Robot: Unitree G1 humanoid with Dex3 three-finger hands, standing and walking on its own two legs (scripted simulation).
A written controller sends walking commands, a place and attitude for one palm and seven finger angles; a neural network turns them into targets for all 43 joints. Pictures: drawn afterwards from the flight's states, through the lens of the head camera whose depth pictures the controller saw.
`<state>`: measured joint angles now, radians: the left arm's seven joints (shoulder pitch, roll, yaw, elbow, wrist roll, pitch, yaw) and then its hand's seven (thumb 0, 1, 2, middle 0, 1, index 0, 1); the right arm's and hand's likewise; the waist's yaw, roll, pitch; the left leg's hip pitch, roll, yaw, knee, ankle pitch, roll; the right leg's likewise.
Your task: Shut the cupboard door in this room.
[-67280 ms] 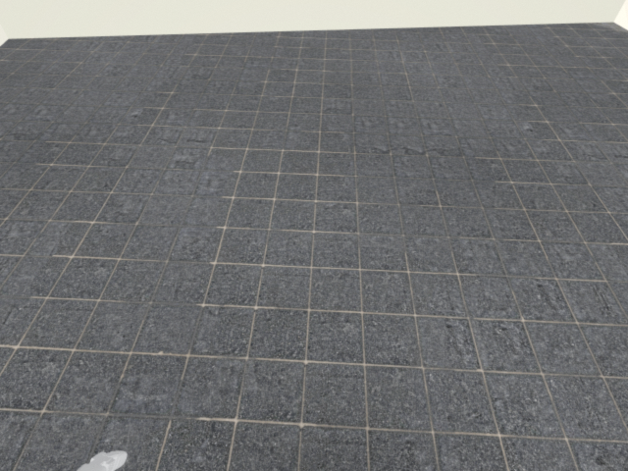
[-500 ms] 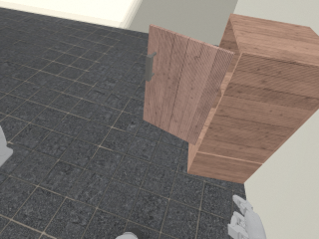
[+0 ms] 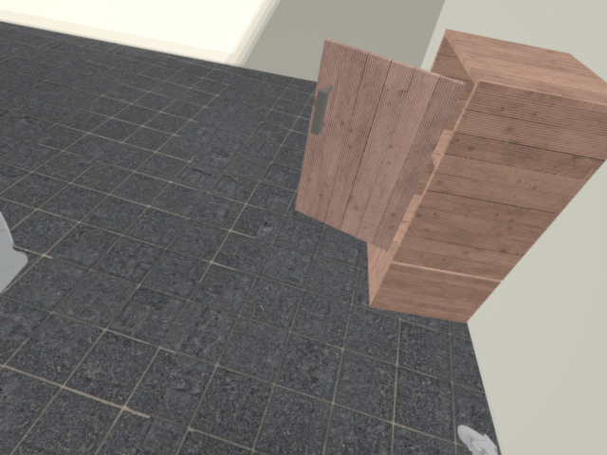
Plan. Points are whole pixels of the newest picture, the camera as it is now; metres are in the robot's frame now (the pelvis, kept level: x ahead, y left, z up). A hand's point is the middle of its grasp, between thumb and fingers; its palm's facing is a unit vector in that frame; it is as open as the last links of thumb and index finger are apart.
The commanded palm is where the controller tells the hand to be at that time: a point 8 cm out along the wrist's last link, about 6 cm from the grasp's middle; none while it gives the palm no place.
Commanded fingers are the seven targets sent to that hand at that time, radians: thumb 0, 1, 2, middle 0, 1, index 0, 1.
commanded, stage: stop stepping back and stand still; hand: left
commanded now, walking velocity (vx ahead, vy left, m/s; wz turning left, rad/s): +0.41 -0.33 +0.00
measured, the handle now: (322, 109) +1.00 +0.02 +0.00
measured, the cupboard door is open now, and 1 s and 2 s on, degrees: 69 69 69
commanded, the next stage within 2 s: let the arm hang, fingers relaxed in 1.24 s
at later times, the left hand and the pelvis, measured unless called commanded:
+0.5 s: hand out of the picture +0.12 +0.37 +0.21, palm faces +0.51 -0.82 -0.26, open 7.4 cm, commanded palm +0.05 +0.40 +0.22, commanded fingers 0.00 0.90 0.90 -0.20 -0.30 -0.20 -0.30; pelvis -0.10 +0.11 +0.01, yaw -3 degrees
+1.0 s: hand out of the picture +0.14 +0.36 +0.20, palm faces +0.38 -0.83 -0.41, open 7.4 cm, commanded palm +0.08 +0.40 +0.22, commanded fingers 0.00 0.90 0.90 -0.20 -0.30 -0.20 -0.30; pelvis -0.09 +0.11 +0.03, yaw -6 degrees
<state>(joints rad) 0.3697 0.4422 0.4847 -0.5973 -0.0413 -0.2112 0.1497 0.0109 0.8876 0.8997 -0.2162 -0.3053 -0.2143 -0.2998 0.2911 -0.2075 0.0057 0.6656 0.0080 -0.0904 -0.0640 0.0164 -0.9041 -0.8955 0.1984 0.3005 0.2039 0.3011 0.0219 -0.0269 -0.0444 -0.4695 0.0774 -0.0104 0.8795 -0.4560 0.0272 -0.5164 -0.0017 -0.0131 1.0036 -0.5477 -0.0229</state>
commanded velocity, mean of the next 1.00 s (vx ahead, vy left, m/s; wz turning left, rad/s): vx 0.10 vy -0.12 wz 0.00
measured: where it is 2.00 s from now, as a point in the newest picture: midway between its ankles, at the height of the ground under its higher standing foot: outside the picture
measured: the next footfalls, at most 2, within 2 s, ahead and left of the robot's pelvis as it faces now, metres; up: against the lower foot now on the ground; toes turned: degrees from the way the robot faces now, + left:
right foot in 0.32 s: -0.11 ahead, -0.05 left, +0.00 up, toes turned -9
left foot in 0.48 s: +0.00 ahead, +0.23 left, +0.00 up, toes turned -2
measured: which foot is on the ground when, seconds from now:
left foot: down 0.00-0.26, up 0.28-0.46, down 0.48-1.00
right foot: up 0.00-0.30, down 0.32-0.48, up 0.50-0.76, down 0.78-1.00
